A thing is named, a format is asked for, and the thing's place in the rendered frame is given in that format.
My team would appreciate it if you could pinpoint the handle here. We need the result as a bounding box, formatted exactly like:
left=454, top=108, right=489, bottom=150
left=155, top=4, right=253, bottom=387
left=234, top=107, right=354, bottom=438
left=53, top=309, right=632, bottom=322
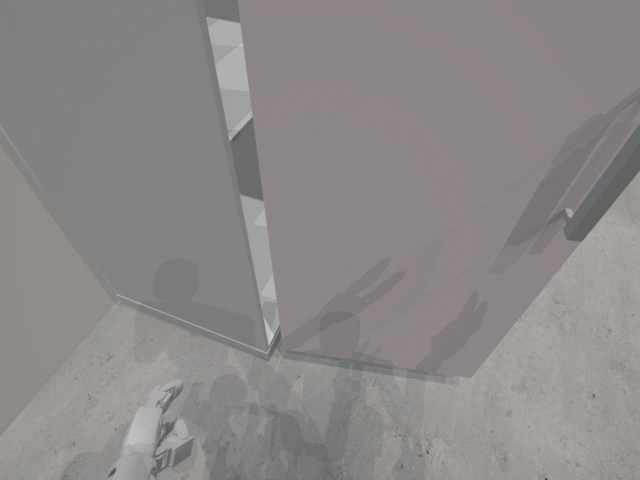
left=562, top=124, right=640, bottom=242

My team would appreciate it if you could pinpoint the fridge door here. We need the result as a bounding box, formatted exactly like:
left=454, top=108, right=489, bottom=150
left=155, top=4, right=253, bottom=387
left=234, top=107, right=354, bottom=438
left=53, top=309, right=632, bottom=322
left=237, top=0, right=640, bottom=378

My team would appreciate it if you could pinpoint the left robot hand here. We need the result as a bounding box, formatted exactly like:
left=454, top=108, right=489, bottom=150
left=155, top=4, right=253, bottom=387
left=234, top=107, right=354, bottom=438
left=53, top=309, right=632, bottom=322
left=119, top=379, right=194, bottom=474

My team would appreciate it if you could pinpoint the left robot forearm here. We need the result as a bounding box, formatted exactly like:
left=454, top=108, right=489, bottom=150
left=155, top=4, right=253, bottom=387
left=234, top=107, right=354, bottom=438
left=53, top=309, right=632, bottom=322
left=105, top=454, right=157, bottom=480

